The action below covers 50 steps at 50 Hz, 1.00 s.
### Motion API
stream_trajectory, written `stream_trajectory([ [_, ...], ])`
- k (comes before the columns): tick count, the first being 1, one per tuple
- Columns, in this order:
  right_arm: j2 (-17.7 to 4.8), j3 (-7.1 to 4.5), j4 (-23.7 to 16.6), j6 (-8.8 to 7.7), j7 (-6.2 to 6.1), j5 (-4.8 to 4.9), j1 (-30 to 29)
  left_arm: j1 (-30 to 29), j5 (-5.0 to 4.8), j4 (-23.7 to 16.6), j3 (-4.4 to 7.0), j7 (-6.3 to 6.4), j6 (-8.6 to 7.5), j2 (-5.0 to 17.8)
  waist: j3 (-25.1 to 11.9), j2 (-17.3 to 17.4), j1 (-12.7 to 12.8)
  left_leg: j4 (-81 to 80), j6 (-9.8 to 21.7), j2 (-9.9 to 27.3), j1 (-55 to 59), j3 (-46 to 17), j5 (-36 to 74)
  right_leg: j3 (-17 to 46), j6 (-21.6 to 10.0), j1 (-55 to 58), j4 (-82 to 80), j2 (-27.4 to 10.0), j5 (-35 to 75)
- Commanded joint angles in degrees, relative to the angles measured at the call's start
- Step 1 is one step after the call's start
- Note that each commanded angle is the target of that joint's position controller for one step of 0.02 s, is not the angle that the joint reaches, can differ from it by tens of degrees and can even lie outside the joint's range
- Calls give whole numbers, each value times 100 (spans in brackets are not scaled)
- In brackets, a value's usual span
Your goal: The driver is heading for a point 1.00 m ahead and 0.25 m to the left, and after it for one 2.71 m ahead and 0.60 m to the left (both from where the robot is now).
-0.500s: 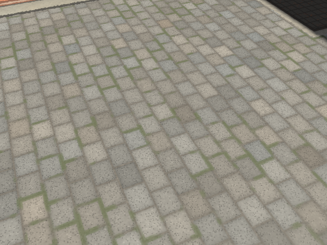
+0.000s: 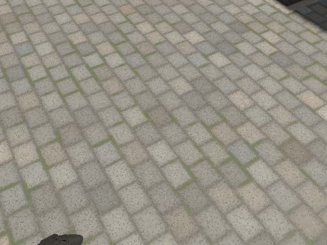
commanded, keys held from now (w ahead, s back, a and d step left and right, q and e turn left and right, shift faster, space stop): w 0.10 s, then w+q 0.80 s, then w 0.10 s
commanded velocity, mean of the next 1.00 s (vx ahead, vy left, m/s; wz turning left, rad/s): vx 0.49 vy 0.00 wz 0.39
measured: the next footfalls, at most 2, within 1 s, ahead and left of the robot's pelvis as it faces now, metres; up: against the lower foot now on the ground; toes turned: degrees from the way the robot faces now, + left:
right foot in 0.06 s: +0.22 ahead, -0.13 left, +0.00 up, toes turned -2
left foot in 0.62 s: +0.51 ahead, +0.13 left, +0.00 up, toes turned +17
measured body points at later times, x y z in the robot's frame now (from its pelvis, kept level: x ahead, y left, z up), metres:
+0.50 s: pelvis +0.28 -0.03 +0.01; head +0.29 -0.02 +0.46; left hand +0.26 +0.24 -0.13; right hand +0.47 -0.25 -0.10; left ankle +0.45 +0.15 -0.68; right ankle +0.18 -0.13 -0.73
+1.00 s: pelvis +0.56 +0.07 +0.01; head +0.59 +0.10 +0.46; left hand +0.65 +0.38 -0.08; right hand +0.74 -0.17 -0.09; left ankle +0.47 +0.12 -0.73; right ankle +0.81 -0.02 -0.68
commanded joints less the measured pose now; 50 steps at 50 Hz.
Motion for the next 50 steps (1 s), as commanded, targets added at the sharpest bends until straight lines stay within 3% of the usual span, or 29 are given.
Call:
stream_trajectory([
  [1, -1138, -280, -306, 27, -34, 3, -265, 315, 3, -287, 333, 12, -57, 864, -42, 849, 735, 793, 792, 1609, -420, -360, 4310, -73, -323, 1060, -113, 270, -189],
  [2, -1124, -273, -358, 105, -53, -33, -395, 1180, 13, -16, 472, 57, -31, 1049, -562, 761, 1184, 1883, 655, 1366, -658, -186, 4897, -254, -453, 2122, -126, 482, -283],
  [3, -925, -179, -447, 144, -72, -94, -310, 2159, 21, 211, 592, 136, 9, 1297, -1240, 422, 1573, 3447, 455, 1090, -1664, -35, 3858, 313, -676, 3697, -74, -54, -547],
  [4, 15, 80, -573, 39, -14, -106, 500, 2670, 153, 362, 715, 145, 24, 1924, -2072, -1297, 1138, 5828, 79, -29, -3855, 0, 571, 3145, -1626, 5586, -733, -1569, -1997],
  [5, -263, 55, -481, -134, 32, 5, 337, 2563, 126, 344, 557, 113, 3, 1401, -2198, -1190, 1210, 6740, 174, -156, -4570, -871, -1351, 4667, -1655, 5438, -1853, -1789, -2821],
  [6, -753, -104, -647, -221, 50, 222, -212, 2001, 114, 283, 457, 103, -42, 1073, -1165, -750, 1094, 7110, 303, 203, -5140, -933, -1008, 3842, -1304, 4606, -1925, -1707, -2960],
  [7, -839, -123, -762, -246, 22, 250, -598, 1497, 105, 191, 404, 89, -60, 893, -689, -283, 938, 6936, 361, 534, -5038, -781, -457, 2941, -1123, 3748, -1997, -1520, -2390],
  [8, -804, -156, -754, -211, -15, 174, -700, 1146, 135, 181, 359, 64, -87, 709, -384, -95, 735, 6600, 331, 777, -4804, -732, -42, 2208, -1007, 3011, -2138, -1295, -1778],
  [10, -596, -194, -636, -6, -44, 124, -387, 846, 208, 235, 322, 34, -173, 481, -279, -397, 419, 6192, 278, 1028, -4126, -815, 375, 1310, -856, 2255, -2472, -966, -1230],
  [11, -474, -184, -613, 71, -52, 110, -325, 897, 221, 316, 337, 36, -215, 480, -221, -360, 380, 6171, 250, 1030, -4077, -807, 450, 1047, -902, 2099, -2592, -932, -978],
  [13, -438, -207, -712, 169, -75, 82, -513, 1033, 242, 435, 383, 84, -254, 594, -13, -250, 369, 6020, 169, 1021, -4451, -885, 802, 596, -950, 2044, -2753, -929, -566],
  [16, -495, -250, -896, 152, -75, 42, -1013, 1203, 277, 539, 404, 188, -263, 672, 171, -116, 485, 5153, 94, 914, -4986, -1000, 1654, 82, -904, 2305, -2853, -860, -175],
  [20, -370, -201, -1132, 65, 73, 18, -1705, 1349, 235, 570, 435, 288, -223, 822, 267, 43, 732, 3788, 90, 809, -5032, -584, 2486, -491, -772, 2808, -2918, -858, 206],
  [24, -233, -125, -1513, 39, 245, 31, -2436, 1770, 172, 716, 475, 342, -65, 873, 507, 134, 1037, 3033, 209, 763, -5452, -248, 2320, -772, -734, 3745, -2642, -1100, 652],
  [26, -235, -122, -1707, 34, 342, 58, -2626, 1864, 117, 758, 495, 352, 52, 888, 513, 88, 1036, 2808, 327, 671, -5507, -49, 1868, -894, -680, 4172, -2291, -1213, 1302],
  [29, -523, -273, -1839, 74, 414, 84, -2183, 1664, 91, 647, 571, 415, 168, 1145, -50, -283, 609, 2780, 665, 126, -4365, 466, 1097, -1130, -495, 4330, -1120, -1224, 4182],
  [30, -771, -403, -1727, 94, 402, 98, -1558, 1565, 89, 602, 578, 435, 208, 1197, -429, -389, 245, 2751, 819, -103, -3552, 520, 927, -1178, -414, 4196, -249, -1146, 4688],
  [31, -1117, -597, -1520, 105, 325, 101, -631, 1434, 61, 539, 558, 453, 218, 1183, -909, -267, -265, 2325, 1053, -281, -2125, 392, 1238, -1286, -218, 3560, 1031, -913, 4251],
  [32, -1651, -760, -1401, 178, 177, 72, 66, 1591, 196, 402, 443, 445, 141, 885, -1478, 645, -382, 2310, 1419, 740, -391, -1221, 1208, -1272, 18, 1997, 2869, -577, 1576],
  [33, -1900, -768, -1594, 123, 182, 73, -238, 1979, 197, 142, 225, 332, -70, 183, -2118, 1734, 242, 1398, 2641, 2047, 1281, -4694, 225, -328, 334, -371, 4877, 781, -3142],
  [34, -1390, -613, -1612, 86, 205, 3, -84, 1264, -8, 22, 330, 228, -323, 747, -2242, 939, -181, 881, 2391, 2032, 1359, -4806, 30, 761, 126, -1016, 5097, 518, -3045],
  [35, -1122, -546, -1611, 38, 201, -23, -280, 847, -166, -141, 349, 186, -425, 839, -1484, 711, -128, 881, 2118, 1843, 750, -3863, 387, 704, -33, -1268, 4802, 255, -2584],
  [36, -985, -500, -1670, -3, 217, 2, -686, 812, -83, -117, 337, 220, -455, 759, -890, 101, 204, 847, 1912, 1568, -231, -3140, 1103, 654, -54, -1036, 4180, -11, -2167],
  [37, -784, -444, -1762, -19, 200, -7, -1036, 829, 78, -51, 397, 263, -413, 831, -679, 61, 411, 782, 1790, 1350, -897, -2643, 1666, 634, -6, -653, 3668, -192, -1953],
  [38, -740, -414, -1862, -20, 175, -63, -1206, 954, 127, -39, 426, 258, -332, 837, -568, 192, 581, 656, 1768, 1212, -1381, -2430, 2004, 648, 51, -291, 3475, -279, -1818],
  [41, -925, -462, -1884, -40, 92, -17, -1143, 969, 229, -114, 414, 275, -146, 652, -408, 244, 700, 451, 1810, 1028, -2071, -1985, 2663, 472, 369, -93, 2725, -263, -1473],
  [43, -1058, -502, -1853, -21, 12, 2, -984, 517, 242, -284, 375, 296, -108, 556, -251, 322, 575, 427, 1692, 850, -2294, -1724, 2666, 392, 535, -188, 1900, -163, -821],
  [46, -1044, -499, -1806, 45, -48, 36, -797, -65, 206, -427, 300, 247, -148, 394, -222, 563, 317, 558, 1363, 540, -2454, -1424, 2069, 310, 562, 204, 482, 117, 361],
  [50, -943, -457, -1596, 60, -45, 43, -381, -508, 124, -567, 298, 118, -250, 496, -175, 717, 54, 813, 1256, 838, -2004, -1726, 1564, 342, 397, 372, -221, 214, 802],
])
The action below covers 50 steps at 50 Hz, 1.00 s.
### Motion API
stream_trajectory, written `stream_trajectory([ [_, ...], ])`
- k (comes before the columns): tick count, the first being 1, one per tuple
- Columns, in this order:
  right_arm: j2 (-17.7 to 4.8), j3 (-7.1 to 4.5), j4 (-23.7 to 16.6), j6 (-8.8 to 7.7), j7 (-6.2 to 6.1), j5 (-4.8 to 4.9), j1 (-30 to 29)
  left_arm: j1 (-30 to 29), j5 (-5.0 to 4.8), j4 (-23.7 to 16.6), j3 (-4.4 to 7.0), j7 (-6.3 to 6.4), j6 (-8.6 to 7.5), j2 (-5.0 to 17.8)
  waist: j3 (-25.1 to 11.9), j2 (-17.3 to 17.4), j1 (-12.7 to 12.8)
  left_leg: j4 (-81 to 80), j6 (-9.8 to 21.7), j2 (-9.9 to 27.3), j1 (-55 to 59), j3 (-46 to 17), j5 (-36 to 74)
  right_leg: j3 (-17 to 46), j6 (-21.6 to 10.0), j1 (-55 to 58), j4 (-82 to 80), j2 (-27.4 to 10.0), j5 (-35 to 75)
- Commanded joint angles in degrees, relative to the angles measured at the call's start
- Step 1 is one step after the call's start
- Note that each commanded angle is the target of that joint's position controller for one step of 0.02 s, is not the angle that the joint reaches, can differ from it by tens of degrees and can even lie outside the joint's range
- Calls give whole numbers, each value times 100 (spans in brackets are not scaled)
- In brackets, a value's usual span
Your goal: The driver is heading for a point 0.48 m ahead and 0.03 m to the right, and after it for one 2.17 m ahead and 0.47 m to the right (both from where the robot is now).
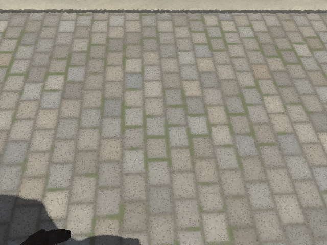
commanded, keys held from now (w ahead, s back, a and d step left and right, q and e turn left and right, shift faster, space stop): w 0.40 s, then no key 0.02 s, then e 0.58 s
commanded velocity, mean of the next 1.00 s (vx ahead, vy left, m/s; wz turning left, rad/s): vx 0.31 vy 0.00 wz -0.13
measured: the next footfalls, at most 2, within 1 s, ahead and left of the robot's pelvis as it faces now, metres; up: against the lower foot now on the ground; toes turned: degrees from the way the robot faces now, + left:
right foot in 0.12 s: +0.25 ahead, -0.14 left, +0.00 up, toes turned +3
left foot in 0.60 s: +0.52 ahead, +0.10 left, +0.00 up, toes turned -1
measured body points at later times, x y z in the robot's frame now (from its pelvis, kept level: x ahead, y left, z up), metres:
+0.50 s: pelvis +0.28 -0.04 +0.00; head +0.31 -0.05 +0.45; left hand +0.26 +0.23 -0.12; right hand +0.50 -0.27 -0.09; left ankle +0.45 +0.13 -0.70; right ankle +0.22 -0.15 -0.74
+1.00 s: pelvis +0.40 -0.02 -0.01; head +0.42 -0.05 +0.44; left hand +0.58 +0.23 -0.11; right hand +0.50 -0.33 -0.12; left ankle +0.48 +0.10 -0.74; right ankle +0.40 -0.14 -0.73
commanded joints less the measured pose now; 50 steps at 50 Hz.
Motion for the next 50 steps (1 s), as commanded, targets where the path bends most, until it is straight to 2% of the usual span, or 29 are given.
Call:
stream_trajectory([
  [1, -812, -206, -150, -41, -37, 10, 345, -577, -35, -506, 88, -91, -156, 466, -127, 790, -124, -244, 749, 1472, -104, -926, 1202, -220, -157, 583, -422, 236, 137],
  [4, -883, -229, -114, 10, -57, -28, 300, -266, -40, -484, 163, -124, -224, 654, -126, 995, 121, 199, 617, 1715, 374, -1204, 1914, -312, -461, 860, -625, 305, -638],
  [5, -830, -205, -146, 24, -54, -29, 194, 230, -18, -344, 235, -103, -245, 767, -346, 977, 406, 692, 506, 1515, 385, -1077, 2710, -462, -622, 1526, -849, 431, -624],
  [6, -641, -121, -221, 20, -33, -66, 126, 981, 54, -205, 318, -76, -265, 983, -999, 788, 759, 1767, 336, 1199, 24, -808, 2829, -136, -917, 2778, -668, 41, -416],
  [7, -334, -12, -301, -25, -36, -70, 669, 1835, 136, -90, 432, -55, -259, 1433, -1948, -266, 801, 3716, -52, 509, -1621, -282, 1342, 1628, -1650, 4932, -592, -1122, -682],
  [8, -239, 52, -238, -93, -32, 37, 1115, 2265, 27, 176, 448, -139, -193, 1375, -2244, -1574, 748, 5003, -288, 44, -3088, -195, -1859, 3758, -2165, 5776, -1460, -1817, -2092],
  [9, -756, -47, -246, -110, -21, 103, 607, 2087, -116, 138, 315, -138, -162, 905, -1470, -848, 894, 5532, -259, 391, -3754, -434, -1660, 3608, -1928, 5333, -1674, -1712, -3221],
  [10, -869, -69, -386, -119, -14, 75, 2, 1668, -100, 63, 244, -111, -103, 710, -770, -344, 880, 5489, -236, 665, -3890, -171, -1128, 2792, -1699, 4541, -1783, -1502, -3093],
  [11, -810, -60, -472, -137, -9, -18, -327, 1350, -37, 19, 190, -100, -53, 622, -352, -49, 747, 5171, -238, 890, -3743, 43, -712, 2210, -1618, 3781, -1942, -1258, -2510],
  [12, -734, -78, -491, -140, 2, -70, -388, 1183, 16, 6, 142, -100, -48, 517, -160, -58, 594, 4820, -249, 1085, -3522, 92, -421, 1829, -1578, 3309, -2090, -1060, -1971],
  [14, -523, -55, -431, -109, 16, -49, -177, 1142, 26, 54, 110, -97, -75, 450, -226, -297, 424, 4434, -298, 1237, -3097, 206, -191, 1315, -1570, 2942, -2308, -815, -1265],
  [16, -390, -18, -476, -81, 4, -72, -275, 1246, -29, 152, 142, -78, -107, 586, -193, -283, 405, 4016, -399, 1303, -3179, 331, 4, 947, -1662, 2855, -2455, -795, -612],
  [18, -322, 21, -595, -91, -6, -98, -639, 1358, -51, 235, 183, -36, -85, 735, -132, -165, 481, 3337, -499, 1344, -3337, 406, 512, 657, -1672, 2915, -2561, -773, -171],
  [22, -152, 89, -740, -167, 59, -106, -1353, 1613, -97, 402, 174, 24, 25, 782, 15, -143, 703, 1796, -549, 1089, -2792, 651, 1692, -21, -1401, 2803, -2419, -437, 883],
  [26, -223, 47, -889, -265, 170, -109, -1781, 2043, -138, 627, 176, 91, 210, 824, -93, -255, 787, 1032, -489, 696, -2320, 604, 2003, 164, -1243, 3195, -1760, -509, 1448],
  [28, -455, -44, -849, -295, 174, -151, -1550, 1857, -160, 573, 222, 138, 271, 940, -246, -368, 550, 690, -354, 639, -1926, 476, 1806, 452, -1071, 3379, -1256, -570, 1441],
  [29, -576, -103, -717, -311, 144, -188, -1133, 1651, -177, 497, 236, 158, 290, 968, -442, -352, 290, 397, -242, 597, -1319, 537, 2087, 449, -934, 3299, -811, -437, 1565],
  [30, -845, -186, -616, -331, 87, -253, -678, 1623, -142, 407, 204, 156, 274, 840, -838, -136, 106, 323, -57, 905, -313, 427, 3264, 320, -710, 2914, -67, -109, 1196],
  [31, -1270, -262, -606, -305, 1, -412, -23, 1660, 7, 164, 75, 145, 232, 441, -1709, 774, -44, 988, 432, 2204, 1525, -579, 5821, 60, -400, 1571, 1628, 409, -994],
  [32, -1223, -222, -648, -176, 19, -368, 12, 2698, -71, 282, -52, 124, 230, 132, -2744, 2002, 227, 1146, 1350, 3533, 2700, -1905, 6525, 1, -161, 371, 3247, 827, -4786],
  [33, -873, -152, -749, -44, 25, -250, -72, 2679, -151, 416, 106, 121, 304, 764, -2804, 1345, 81, 906, 1251, 3203, 2242, -1782, 5254, 328, -89, 265, 3797, 535, -4601],
  [34, -688, -93, -755, 28, 3, -171, -418, 2184, -223, 280, 173, 142, 395, 865, -2067, 1134, 145, 639, 1086, 2926, 1656, -1282, 4086, 86, -11, -181, 3962, 371, -4199],
  [35, -553, -41, -708, 77, -19, -135, -759, 1962, -196, 261, 181, 197, 518, 767, -1504, 881, 269, 320, 961, 2664, 888, -940, 3140, -64, 83, -229, 3826, 178, -3833],
  [36, -477, -14, -687, 112, -22, -158, -1083, 1911, -153, 245, 217, 251, 672, 741, -1089, 912, 425, -4, 878, 2490, 51, -621, 2322, -95, 157, 38, 3659, 45, -3563],
  [38, -604, -64, -649, 109, -16, -293, -1511, 2068, -121, 189, 212, 314, 884, 522, -701, 1172, 670, -530, 869, 2255, -1170, -20, 1554, -341, 226, 770, 3471, 71, -3072],
  [43, -747, -134, -477, 89, -129, -226, -1671, 1549, -50, -150, 196, 232, 906, 423, -785, 979, 592, -628, 906, 2397, -1133, 598, 1486, -446, 33, 1198, 2103, -102, -2240],
  [46, -910, -187, -355, 185, -147, -155, -1600, 1312, -60, -315, 222, 119, 924, 543, -807, 989, 522, -539, 838, 2551, -888, 710, 1291, -597, -104, 1470, 1504, -59, -2196],
  [49, -998, -220, -237, 280, -128, -16, -1621, 1408, -51, -354, 277, 31, 942, 590, -734, 924, 654, -110, 519, 2538, -755, 897, 912, -864, -373, 1990, 413, 116, -1922],
  [50, -905, -207, -159, 314, -127, 19, -1511, 1550, -23, -296, 321, 32, 935, 644, -714, 782, 686, 247, 271, 2367, -882, 1059, 559, -907, -527, 2338, -44, 273, -1680],
])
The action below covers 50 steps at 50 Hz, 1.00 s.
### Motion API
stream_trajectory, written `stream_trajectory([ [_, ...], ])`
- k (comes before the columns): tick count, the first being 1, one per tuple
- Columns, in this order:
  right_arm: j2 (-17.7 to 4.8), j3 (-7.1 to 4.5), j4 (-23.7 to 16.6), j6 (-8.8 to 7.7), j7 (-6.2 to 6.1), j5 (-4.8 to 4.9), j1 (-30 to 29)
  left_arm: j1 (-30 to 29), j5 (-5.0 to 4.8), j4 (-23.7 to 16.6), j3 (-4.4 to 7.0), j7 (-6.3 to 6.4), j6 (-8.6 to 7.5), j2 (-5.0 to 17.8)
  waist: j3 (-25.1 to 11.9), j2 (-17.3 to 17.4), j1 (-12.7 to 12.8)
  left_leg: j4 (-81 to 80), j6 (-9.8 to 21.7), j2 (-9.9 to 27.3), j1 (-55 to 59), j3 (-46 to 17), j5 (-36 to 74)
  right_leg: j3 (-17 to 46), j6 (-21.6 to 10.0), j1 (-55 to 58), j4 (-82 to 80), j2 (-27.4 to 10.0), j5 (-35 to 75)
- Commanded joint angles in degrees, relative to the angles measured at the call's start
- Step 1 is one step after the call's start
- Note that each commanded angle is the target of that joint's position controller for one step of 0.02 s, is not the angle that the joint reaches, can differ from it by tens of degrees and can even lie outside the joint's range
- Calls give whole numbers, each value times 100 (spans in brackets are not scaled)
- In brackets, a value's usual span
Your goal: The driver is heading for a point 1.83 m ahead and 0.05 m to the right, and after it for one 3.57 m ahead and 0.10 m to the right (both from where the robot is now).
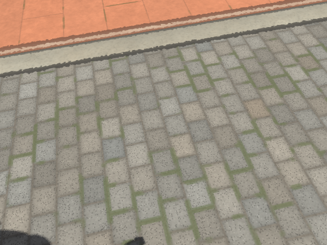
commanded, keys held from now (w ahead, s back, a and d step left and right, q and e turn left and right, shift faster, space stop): e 0.16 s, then no key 0.84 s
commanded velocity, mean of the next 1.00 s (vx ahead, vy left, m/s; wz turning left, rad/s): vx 0.01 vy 0.00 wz -0.22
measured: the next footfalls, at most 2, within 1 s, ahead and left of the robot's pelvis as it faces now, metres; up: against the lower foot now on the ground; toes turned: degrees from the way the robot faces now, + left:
right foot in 0.02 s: +0.06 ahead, -0.11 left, +0.00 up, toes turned -5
left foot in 0.46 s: +0.08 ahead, +0.12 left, +0.00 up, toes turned -12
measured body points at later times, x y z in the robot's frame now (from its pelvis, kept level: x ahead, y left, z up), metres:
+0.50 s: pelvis +0.02 +0.00 +0.00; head +0.04 +0.00 +0.45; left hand +0.23 +0.22 -0.10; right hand +0.10 -0.30 -0.11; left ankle +0.05 +0.13 -0.73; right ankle +0.02 -0.11 -0.73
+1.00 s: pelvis +0.04 +0.02 +0.00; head +0.04 +0.02 +0.45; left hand +0.19 +0.26 -0.12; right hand +0.10 -0.26 -0.12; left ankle +0.05 +0.13 -0.73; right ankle +0.02 -0.11 -0.73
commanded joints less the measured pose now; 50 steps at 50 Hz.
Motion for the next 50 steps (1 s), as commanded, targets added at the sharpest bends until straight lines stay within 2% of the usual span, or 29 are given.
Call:
stream_trajectory([
  [1, -620, -175, -156, 37, -2, 83, -3, 774, 70, -162, 275, 3, -42, 749, -562, -77, 254, 369, 361, 877, -143, -471, -615, 324, -505, 1291, -1522, 59, 1026],
  [2, -301, -92, -280, 54, 40, -150, 187, 738, 62, -337, 419, 131, -54, 1463, -397, -1936, -55, 2214, -319, -43, -1594, 129, -2332, 2422, -1211, 1864, -2019, -1395, 2710],
  [3, -508, -150, -514, 34, -18, -164, -474, 688, 238, -503, 401, 90, -169, 1600, -441, -1768, 304, 3381, -362, -526, -2189, -893, -3005, 3250, -2016, 1398, -2360, -1841, 2600],
  [4, -637, -200, -535, 41, -51, -65, -665, 578, 295, -504, 361, 48, -301, 1428, -494, -1191, 304, 3835, -236, -430, -2246, -1306, -2590, 2877, -1879, 1302, -2442, -1578, 2069],
  [5, -652, -233, -447, 62, -90, -19, -502, 248, 192, -537, 332, 60, -383, 1290, -457, -920, 95, 3856, -149, -341, -2286, -1432, -2019, 2478, -1530, 1310, -2382, -1288, 1751],
  [6, -680, -264, -302, 86, -141, -64, -345, -18, 73, -595, 266, 86, -393, 1061, -524, -724, -10, 3811, -153, -281, -2252, -1491, -1663, 2245, -1273, 1340, -2311, -1110, 1610],
  [7, -706, -284, -267, 92, -165, -110, -277, -171, 18, -639, 216, 124, -384, 952, -567, -810, -76, 3867, -197, -308, -2089, -1482, -1401, 2086, -1202, 1247, -2264, -999, 1860],
  [9, -638, -280, -220, 55, -135, -64, -132, -154, 49, -686, 143, 182, -366, 793, -812, -766, -132, 3904, -266, -412, -1855, -1471, -1076, 1888, -1203, 1387, -2187, -848, 2275],
  [11, -527, -227, -200, 36, -114, -15, -156, -62, 47, -682, 122, 213, -371, 738, -879, -715, -58, 3356, -330, -399, -1827, -1477, -918, 1802, -1206, 1681, -2122, -813, 2443],
  [13, -420, -162, -212, 31, -81, -14, -262, -1, 47, -653, 123, 233, -349, 751, -875, -767, 37, 2668, -394, -359, -1594, -1474, -876, 1799, -1217, 1780, -2088, -788, 2287],
  [16, -437, -119, -186, 28, -9, 8, -254, -66, 99, -637, 127, 199, -300, 806, -765, -898, 125, 1942, -404, -339, -953, -1399, -1059, 1892, -1321, 1463, -2090, -798, 1928],
  [19, -522, -116, -155, 4, 40, 35, -171, -139, 97, -573, 96, 122, -269, 787, -624, -900, 171, 1363, -344, -365, -478, -1315, -1210, 2091, -1381, 1262, -2016, -822, 1940],
  [21, -458, -91, -86, -40, 80, 29, 9, -281, 47, -521, 40, 102, -257, 685, -592, -809, 24, 493, -244, -396, -27, -1242, -802, 2115, -1272, 1204, -1824, -719, 2055],
  [22, -404, -67, -15, -76, 110, -4, 176, -321, 6, -479, 4, 101, -255, 611, -582, -720, -118, -342, -153, -417, 432, -1186, -40, 2039, -1102, 1071, -1724, -582, 1987],
  [23, -525, -70, 8, -104, 120, -89, 267, -170, 26, -424, -32, 105, -286, 511, -656, -545, -95, -633, -30, -194, 947, -1432, 650, 1974, -831, 865, -1648, -398, 1617],
  [24, -930, -135, -18, -113, 95, -184, 385, 6, 146, -429, -78, 94, -337, 366, -820, 188, 89, -550, 247, 539, 1386, -2097, 1793, 1572, -504, 559, -1108, 43, 860],
  [25, -961, -124, 47, -96, 97, -162, 56, 169, 158, -441, -94, 65, -380, 222, -729, 1008, 439, -500, 771, 834, 955, -2380, 1644, 976, -229, 552, -1139, 522, -50],
  [26, -577, -28, -47, -111, 119, -136, -193, -21, 218, -382, -82, 73, -382, 382, -653, 935, 292, -673, 886, 785, 564, -2430, 821, 914, -64, 901, -1255, 413, 11],
  [27, -491, 1, -36, -133, 129, -144, -232, -236, 195, -379, -37, 80, -367, 483, -559, 851, 192, -676, 684, 537, 520, -2244, 278, 909, -52, 969, -1284, 415, 305],
  [29, -598, 4, 8, -206, 134, -120, -156, -362, 163, -369, -21, 105, -283, 478, -433, 709, 71, -618, 400, 277, 444, -1988, -40, 999, -111, 1043, -1308, 377, 792],
  [31, -584, 30, 104, -245, 105, -102, 6, -320, 141, -320, -23, 99, -272, 424, -388, 477, 32, -513, 299, 146, 448, -1830, -88, 1060, -169, 1093, -1388, 337, 1013],
  [38, -486, 111, 268, -174, 55, -77, 82, -161, 120, -51, -9, 126, -342, 316, -328, -28, -70, -328, 284, -44, 581, -1643, -127, 1123, -128, 1080, -1501, 302, 1261],
  [50, -431, 185, 767, -157, 87, -62, 97, 11, 97, 454, 2, 212, -367, 330, -233, -40, -61, -415, 246, -193, 573, -1530, -114, 1107, -84, 1305, -1586, 269, 1410],
])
